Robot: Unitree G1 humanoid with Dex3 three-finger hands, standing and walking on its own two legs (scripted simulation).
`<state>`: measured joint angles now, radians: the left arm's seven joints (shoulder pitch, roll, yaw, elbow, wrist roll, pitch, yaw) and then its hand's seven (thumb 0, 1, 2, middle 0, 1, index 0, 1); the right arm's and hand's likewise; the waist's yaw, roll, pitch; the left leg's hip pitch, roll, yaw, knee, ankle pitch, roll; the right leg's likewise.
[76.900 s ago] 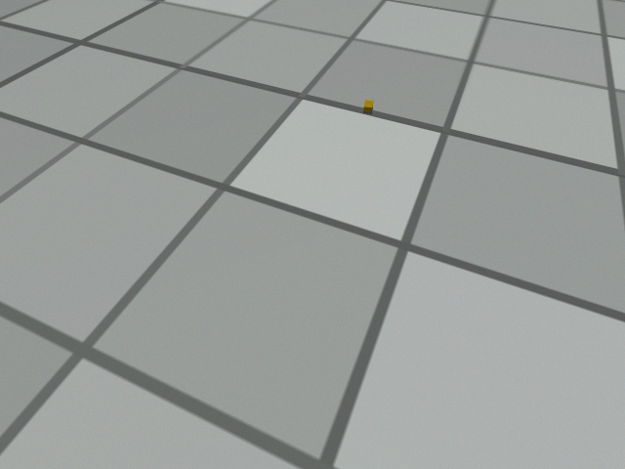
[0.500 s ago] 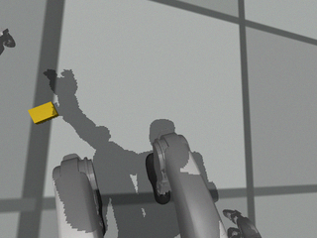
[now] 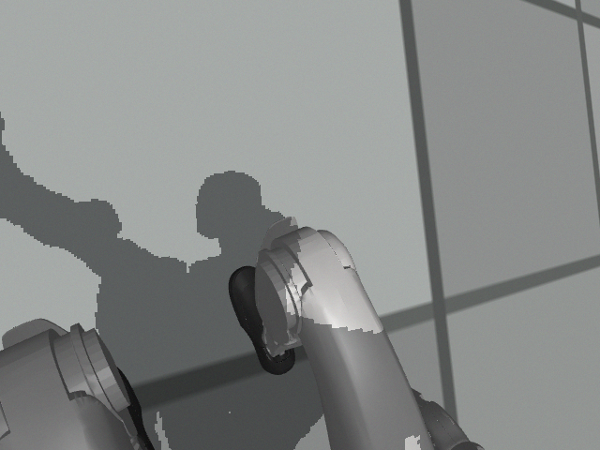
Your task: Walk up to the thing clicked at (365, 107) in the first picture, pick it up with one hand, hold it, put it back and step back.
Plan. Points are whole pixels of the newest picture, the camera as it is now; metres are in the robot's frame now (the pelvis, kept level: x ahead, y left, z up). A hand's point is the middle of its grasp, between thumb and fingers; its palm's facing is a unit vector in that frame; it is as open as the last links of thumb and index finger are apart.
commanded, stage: go down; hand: left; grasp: from above
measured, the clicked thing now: out of the picture +0.46 +0.26 -0.31
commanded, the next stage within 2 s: home in 0.02 s
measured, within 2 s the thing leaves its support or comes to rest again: neither
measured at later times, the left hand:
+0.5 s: hand out of the picture +0.52 +0.32 -0.11, palm faces -0.37 -0.08 -0.93, open 11.8 cm
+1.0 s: hand out of the picture +0.54 +0.31 -0.09, palm faces -0.53 -0.11 -0.84, open 10.9 cm
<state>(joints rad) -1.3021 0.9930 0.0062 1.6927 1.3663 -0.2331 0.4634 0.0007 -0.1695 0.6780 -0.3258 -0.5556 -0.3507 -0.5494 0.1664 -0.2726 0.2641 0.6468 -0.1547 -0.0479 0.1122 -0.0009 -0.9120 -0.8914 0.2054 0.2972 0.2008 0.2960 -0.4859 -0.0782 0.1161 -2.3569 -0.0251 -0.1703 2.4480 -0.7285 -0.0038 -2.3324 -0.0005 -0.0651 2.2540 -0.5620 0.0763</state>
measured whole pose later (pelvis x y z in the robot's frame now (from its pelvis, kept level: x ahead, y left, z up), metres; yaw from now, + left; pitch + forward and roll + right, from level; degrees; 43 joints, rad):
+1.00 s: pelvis -0.01 +0.01 +0.05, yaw +2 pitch +37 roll -12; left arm -1.33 0.97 -0.02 1.39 1.22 -0.15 -0.02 0.00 -0.02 0.58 -0.53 -0.57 -0.54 -0.57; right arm 0.26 -0.33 0.24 0.54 -0.10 0.15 0.04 0.00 -0.92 -0.90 0.21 0.30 0.20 0.30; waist -0.41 0.00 0.06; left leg -2.26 -0.03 -0.13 2.28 -0.67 0.03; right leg -2.21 -0.02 -0.05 2.09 -0.54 0.05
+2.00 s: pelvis -0.01 +0.01 +0.15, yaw +5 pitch +36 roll -7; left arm -1.20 0.90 -0.02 1.21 1.14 -0.27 -0.12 0.00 0.32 0.32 -0.79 -0.27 -0.80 -0.27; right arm 0.24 -0.24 0.14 0.61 -0.04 0.15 -0.02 0.00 -0.92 -0.90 0.21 0.30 0.20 0.30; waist -0.30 0.05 -0.11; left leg -1.94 0.00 -0.06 1.96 -0.66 0.03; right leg -1.93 -0.01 0.00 1.82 -0.52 0.06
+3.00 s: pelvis +0.01 +0.00 +0.21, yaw +5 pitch +35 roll -6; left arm -1.12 0.88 0.00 1.23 1.15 -0.32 -0.06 0.00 0.16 0.44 -0.70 -0.34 -0.69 -0.35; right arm 0.23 -0.24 0.10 0.64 -0.03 0.14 -0.02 0.00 -0.92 -0.90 0.21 0.30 0.20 0.30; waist -0.27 0.05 -0.13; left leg -1.72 0.02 -0.07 1.74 -0.64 0.01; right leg -1.72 0.00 -0.01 1.62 -0.51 0.05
